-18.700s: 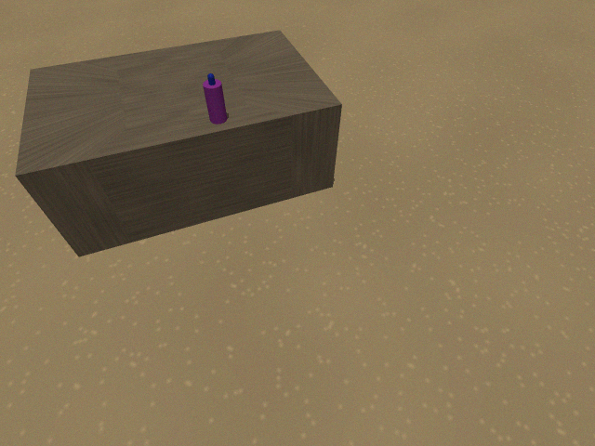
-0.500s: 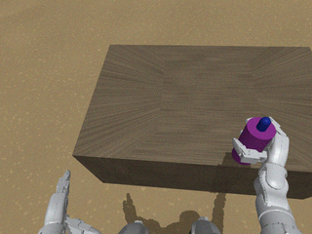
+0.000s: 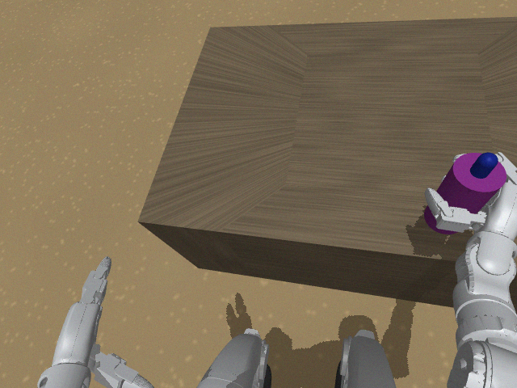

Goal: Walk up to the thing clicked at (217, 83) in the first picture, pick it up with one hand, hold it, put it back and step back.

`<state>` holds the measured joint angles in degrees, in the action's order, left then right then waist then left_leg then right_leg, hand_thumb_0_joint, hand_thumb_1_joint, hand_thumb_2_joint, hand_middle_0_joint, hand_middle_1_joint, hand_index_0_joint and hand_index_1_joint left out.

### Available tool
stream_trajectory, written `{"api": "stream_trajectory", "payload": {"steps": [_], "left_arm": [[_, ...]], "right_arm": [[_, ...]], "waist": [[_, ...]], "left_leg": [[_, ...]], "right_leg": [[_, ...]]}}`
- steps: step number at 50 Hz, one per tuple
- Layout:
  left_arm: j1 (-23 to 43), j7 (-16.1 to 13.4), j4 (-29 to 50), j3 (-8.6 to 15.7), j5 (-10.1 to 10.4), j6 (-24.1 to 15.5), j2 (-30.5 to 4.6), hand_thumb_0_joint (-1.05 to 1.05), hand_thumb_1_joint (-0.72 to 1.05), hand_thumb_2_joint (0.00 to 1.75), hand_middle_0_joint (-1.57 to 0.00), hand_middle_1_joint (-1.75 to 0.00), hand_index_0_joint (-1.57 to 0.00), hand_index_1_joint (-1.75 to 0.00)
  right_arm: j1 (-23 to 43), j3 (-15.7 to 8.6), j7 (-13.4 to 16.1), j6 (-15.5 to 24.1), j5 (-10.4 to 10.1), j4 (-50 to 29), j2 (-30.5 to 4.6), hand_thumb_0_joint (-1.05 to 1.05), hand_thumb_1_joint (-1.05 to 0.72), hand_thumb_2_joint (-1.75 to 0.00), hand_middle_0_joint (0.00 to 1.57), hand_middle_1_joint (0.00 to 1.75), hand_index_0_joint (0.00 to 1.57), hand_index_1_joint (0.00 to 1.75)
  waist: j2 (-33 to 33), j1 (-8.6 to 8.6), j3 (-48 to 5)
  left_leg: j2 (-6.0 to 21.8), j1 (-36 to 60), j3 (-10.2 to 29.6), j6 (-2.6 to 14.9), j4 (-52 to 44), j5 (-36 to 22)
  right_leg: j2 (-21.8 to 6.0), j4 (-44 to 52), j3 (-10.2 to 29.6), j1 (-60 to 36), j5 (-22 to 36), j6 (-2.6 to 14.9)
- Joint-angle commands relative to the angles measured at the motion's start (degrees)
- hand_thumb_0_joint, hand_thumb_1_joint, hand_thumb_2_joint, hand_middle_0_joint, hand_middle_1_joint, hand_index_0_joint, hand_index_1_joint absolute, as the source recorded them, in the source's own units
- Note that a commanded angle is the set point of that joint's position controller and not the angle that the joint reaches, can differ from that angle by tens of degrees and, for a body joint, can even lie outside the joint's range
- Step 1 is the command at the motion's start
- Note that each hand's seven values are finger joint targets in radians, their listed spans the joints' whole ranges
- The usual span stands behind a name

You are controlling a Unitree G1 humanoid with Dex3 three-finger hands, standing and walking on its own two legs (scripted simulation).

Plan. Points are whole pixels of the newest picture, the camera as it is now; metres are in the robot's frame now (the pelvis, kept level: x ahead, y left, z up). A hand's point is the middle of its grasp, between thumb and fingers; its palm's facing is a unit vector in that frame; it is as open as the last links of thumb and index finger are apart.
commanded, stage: crouch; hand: right
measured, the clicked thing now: (463, 191) +0.43 -0.23 -0.02
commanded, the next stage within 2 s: lower in 0.26 s
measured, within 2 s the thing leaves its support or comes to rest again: rests again in 0.96 s
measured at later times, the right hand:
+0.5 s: hand (453, 199) +0.44 -0.24 -0.07, palm faces +0.37 +0.93 -0.02, open 8.8 cm
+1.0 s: hand (446, 216) +0.44 -0.25 -0.14, palm faces +0.37 +0.93 -0.02, open 8.8 cm
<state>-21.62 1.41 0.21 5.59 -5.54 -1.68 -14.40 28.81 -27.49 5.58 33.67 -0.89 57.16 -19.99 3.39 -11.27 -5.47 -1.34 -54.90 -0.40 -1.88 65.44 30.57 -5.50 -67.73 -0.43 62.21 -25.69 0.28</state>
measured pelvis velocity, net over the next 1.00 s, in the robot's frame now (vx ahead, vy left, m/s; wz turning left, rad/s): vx -0.02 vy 0.01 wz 0.04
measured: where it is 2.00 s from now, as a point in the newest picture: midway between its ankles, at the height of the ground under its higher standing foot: outside the picture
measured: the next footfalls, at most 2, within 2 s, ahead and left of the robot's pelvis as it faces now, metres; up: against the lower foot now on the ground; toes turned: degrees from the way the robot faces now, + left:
none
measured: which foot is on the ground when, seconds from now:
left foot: down 0.00-1.00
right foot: down 0.00-1.00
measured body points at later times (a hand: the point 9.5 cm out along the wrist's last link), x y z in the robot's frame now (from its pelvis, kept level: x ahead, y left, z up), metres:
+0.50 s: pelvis +0.00 +0.00 -0.03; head +0.14 -0.07 +0.39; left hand +0.17 +0.27 +0.02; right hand +0.42 -0.29 -0.07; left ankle +0.01 +0.15 -0.64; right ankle +0.06 -0.11 -0.64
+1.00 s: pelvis -0.02 +0.01 -0.07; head +0.15 -0.08 +0.34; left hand +0.16 +0.27 +0.01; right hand +0.41 -0.30 -0.13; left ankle +0.01 +0.15 -0.64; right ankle +0.06 -0.11 -0.64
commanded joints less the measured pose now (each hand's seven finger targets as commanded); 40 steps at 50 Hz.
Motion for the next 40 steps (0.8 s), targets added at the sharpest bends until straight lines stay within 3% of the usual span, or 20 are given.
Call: {"api": "stream_trajectory", "payload": {"steps": [1, 3, 6, 8, 9, 10, 12, 14, 16, 17, 18, 22, 24, 25, 27, 29, 32, 34, 36, 40], "left_arm": [[-2.3, -0.2, 10.7, 4.0, -0.4, -2.6, -8.1, 0.0, -0.53, 0.05, -0.05, -0.06, -0.06, -0.05], [-2.4, -0.4, 14.3, 6.3, -0.5, -2.4, -10.9, 0.0, -0.53, 0.05, -0.05, -0.06, -0.06, -0.05], [-3.4, 0.1, 14.0, 5.9, -0.7, -2.0, -10.1, 0.0, -0.53, 0.05, -0.05, -0.06, -0.06, -0.06], [-3.6, 0.0, 13.3, 8.0, -0.7, -1.7, -12.1, 0.0, -0.53, 0.05, -0.05, -0.06, -0.06, -0.06], [-3.0, 0.1, 14.7, 8.4, -0.8, -1.7, -12.8, 0.0, -0.53, 0.05, -0.05, -0.06, -0.06, -0.06], [-4.3, 0.2, 12.8, 8.2, -1.1, -1.5, -12.3, 0.0, -0.53, 0.05, -0.05, -0.06, -0.06, -0.06], [-4.2, 0.3, 12.6, 7.6, -0.9, -1.4, -11.6, 0.0, -0.53, 0.05, -0.05, -0.06, -0.06, -0.06], [-2.0, 0.4, 15.8, 6.1, -0.8, -1.6, -10.8, 0.0, -0.53, 0.05, -0.05, -0.06, -0.06, -0.05], [-2.8, 0.4, 14.7, 6.2, -0.6, -1.3, -11.0, 0.0, -0.53, 0.05, -0.05, -0.06, -0.06, -0.05], [-2.0, 0.3, 15.9, 6.5, -0.5, -1.2, -11.4, 0.0, -0.53, 0.05, -0.05, -0.06, -0.06, -0.05], [-2.6, 0.3, 15.2, 6.2, -0.6, -1.1, -11.3, 0.0, -0.53, 0.05, -0.05, -0.06, -0.06, -0.05], [-3.4, 0.6, 15.0, 5.8, -0.6, -1.0, -10.6, 0.0, -0.54, 0.05, -0.06, -0.06, -0.06, -0.06], [-3.5, 0.6, 15.0, 7.2, -0.9, -1.0, -12.1, 0.0, -0.54, 0.05, -0.05, -0.06, -0.06, -0.06], [-3.1, 0.8, 16.8, 6.6, -1.1, -1.1, -11.4, 0.0, -0.54, 0.05, -0.06, -0.06, -0.06, -0.06], [-2.8, 1.0, 18.7, 7.3, -1.1, -1.4, -12.0, 0.0, -0.54, 0.05, -0.05, -0.06, -0.05, -0.06], [-4.2, 1.3, 17.9, 6.4, -1.2, -1.6, -10.9, 0.0, -0.54, 0.05, -0.05, -0.06, -0.06, -0.06], [-2.8, 1.2, 20.7, 7.7, -1.2, -2.2, -12.7, 0.0, -0.54, 0.05, -0.05, -0.06, -0.05, -0.06], [-4.3, 1.5, 20.3, 6.3, -1.2, -2.1, -11.3, 0.0, -0.54, 0.06, -0.06, -0.06, -0.05, -0.06], [-4.6, 1.3, 22.0, 8.4, -1.1, -2.5, -13.0, 0.0, -0.55, 0.06, -0.05, -0.06, -0.05, -0.06], [-5.0, 1.5, 20.6, 8.1, -1.0, -2.6, -12.9, 0.0, -0.55, 0.06, -0.06, -0.06, -0.05, -0.06]], "right_arm": [[24.3, -1.1, -0.6, 9.0, -0.8, -17.6, -12.7, 0.0, -0.28, -1.26, 1.25, 1.38, 1.29, 1.38], [24.5, -3.8, 0.0, 9.4, -0.1, -18.9, -17.4, 0.0, -0.29, -1.27, 1.26, 1.38, 1.3, 1.38], [25.1, -2.4, -0.2, 9.8, -0.3, -19.0, -15.0, 0.0, -0.34, -1.28, 1.27, 1.39, 1.31, 1.39], [25.2, -4.0, 0.0, 9.9, -0.1, -18.9, -17.2, 0.0, -0.34, -1.28, 1.28, 1.39, 1.31, 1.39], [26.0, -3.2, -0.2, 10.0, 0.0, -19.6, -17.0, 0.0, -0.33, -1.28, 1.27, 1.39, 1.31, 1.39], [25.5, -1.7, -0.6, 9.8, -0.1, -17.5, -14.5, 0.0, -0.33, -1.29, 1.28, 1.39, 1.31, 1.39], [26.4, -2.7, -0.8, 10.0, -0.1, -18.9, -16.4, 0.0, -0.32, -1.29, 1.29, 1.41, 1.32, 1.41], [25.8, -1.5, -1.3, 9.8, 0.0, -17.5, -14.8, 0.0, -0.31, -1.29, 1.28, 1.4, 1.32, 1.4], [26.3, -3.1, -1.4, 9.9, -0.1, -18.0, -17.8, 0.0, -0.32, -1.27, 1.28, 1.39, 1.31, 1.39], [26.1, -3.3, -1.6, 9.7, -0.2, -16.5, -17.9, 0.0, -0.29, -1.25, 1.26, 1.37, 1.29, 1.37], [25.9, -3.9, -1.5, 9.6, 0.0, -17.1, -18.8, 0.0, -0.28, -1.26, 1.25, 1.37, 1.29, 1.37], [23.8, -4.7, -1.6, 9.5, -0.2, -10.3, -17.9, 0.0, -0.34, -1.3, 1.28, 1.41, 1.32, 1.41], [26.0, -6.2, -1.4, 10.3, 0.3, -11.6, -21.0, 0.0, -0.36, -1.31, 1.31, 1.43, 1.34, 1.43], [25.6, -5.5, -1.7, 10.5, 0.4, -9.7, -19.2, 0.0, -0.35, -1.33, 1.31, 1.44, 1.35, 1.44], [25.6, -7.4, -1.8, 11.2, 0.5, -9.7, -21.3, 0.0, -0.33, -1.31, 1.3, 1.43, 1.34, 1.43], [26.6, -6.8, -2.6, 11.9, 0.4, -9.4, -20.7, 0.0, -0.33, -1.31, 1.29, 1.42, 1.33, 1.42], [27.2, -8.8, -3.1, 12.5, 0.6, -10.6, -23.8, 0.0, -0.32, -1.3, 1.29, 1.42, 1.33, 1.42], [28.0, -8.2, -3.8, 12.9, 0.8, -11.0, -23.8, 0.0, -0.31, -1.3, 1.28, 1.41, 1.32, 1.41], [26.9, -9.5, -4.0, 12.9, 0.9, -11.4, -25.7, 0.0, -0.3, -1.31, 1.29, 1.42, 1.33, 1.42], [27.8, -9.5, -4.4, 12.2, 0.4, -13.0, -26.1, 0.0, -0.32, -1.34, 1.31, 1.45, 1.35, 1.45]], "waist": [[-17.8, 1.6, -31.2], [-17.6, 1.26, -33.9], [-19.0, 0.48, -33.3], [-19.1, -0.16, -33.5], [-19.7, -0.84, -34.7], [-19.3, -1.54, -33.9], [-19.6, -1.27, -33.7], [-18.3, -1.68, -35.4], [-19.6, -0.77, -36.3], [-19.1, -1.37, -35.7], [-19.4, -0.46, -35.2], [-18.0, -1.75, -31.0], [-19.4, -1.95, -30.9], [-18.4, -2.59, -31.2], [-17.6, -2.54, -33.0], [-19.5, -3.23, -33.4], [-20.3, -3.6, -36.4], [-22.9, -3.13, -35.8], [-23.5, -3.77, -38.2], [-26.1, -3.41, -36.8]], "left_leg": [[-2.2, 0.0, -2.5, 2.49, -4.6, -15.7], [-2.4, 0.9, -2.5, 2.45, -4.5, -16.2], [-2.4, -1.3, -2.6, 2.61, -3.3, -16.2], [-2.6, -2.9, -2.9, 2.61, -2.8, -15.6], [-2.6, -3.0, -2.9, 2.64, -2.8, -15.9], [-2.7, -4.2, -3.2, 2.6, -2.3, -16.2], [-2.7, -4.6, -2.9, 2.58, -2.3, -16.3], [-2.7, -3.3, -3.1, 2.51, -2.3, -17.0], [-2.6, -2.3, -2.7, 2.36, -1.8, -18.5], [-2.6, -2.2, -2.8, 2.4, -1.9, -17.9], [-2.6, -2.5, -2.9, 2.44, -1.9, -17.2], [-2.8, -5.1, -3.2, 2.51, -1.2, -15.7], [-2.7, -6.6, -2.9, 2.6, -0.4, -14.9], [-2.9, -6.8, -3.1, 2.61, -0.1, -14.3], [-2.9, -6.2, -2.8, 2.42, 0.6, -15.0], [-2.8, -7.1, -2.5, 2.29, 1.6, -16.3], [-2.9, -8.1, -2.8, 2.41, 3.4, -16.4], [-3.1, -11.1, -3.2, 2.84, 4.4, -13.9], [-3.1, -10.5, -2.7, 2.41, 4.5, -15.8], [-3.4, -14.2, -3.4, 2.99, 5.9, -12.6]], "right_leg": [[1.7, 6.8, 3.2, -30.2, 18.6, -1.46], [1.6, 6.2, 3.3, -32.1, 19.4, -1.34], [1.5, 5.2, 3.6, -31.4, 20.6, -1.34], [1.2, 4.4, 4.0, -31.8, 21.4, -1.36], [1.2, 4.1, 4.0, -32.5, 21.5, -1.4], [1.1, 3.4, 4.2, -32.2, 22.1, -1.35], [1.2, 2.7, 4.1, -30.9, 21.7, -1.07], [1.3, 2.0, 4.2, -30.3, 21.0, -0.9], [1.6, 1.1, 3.9, -28.8, 21.0, -0.71], [1.7, 1.3, 3.9, -28.0, 19.9, -0.83], [1.7, 1.6, 3.8, -27.6, 19.0, -0.8], [1.7, 0.9, 4.1, -23.9, 16.8, -0.86], [1.4, 0.0, 4.2, -22.8, 15.9, -0.76], [1.4, -0.5, 4.4, -22.3, 15.2, -0.72], [1.5, -1.9, 4.4, -20.9, 14.9, -0.35], [1.5, -3.6, 4.4, -19.8, 16.0, -0.15], [1.3, -5.1, 5.0, -20.4, 17.4, -0.34], [1.2, -5.0, 5.2, -20.5, 16.4, -0.72], [1.0, -6.8, 5.1, -21.7, 17.9, -0.37], [0.8, -6.9, 5.5, -20.8, 16.1, -0.9]]}}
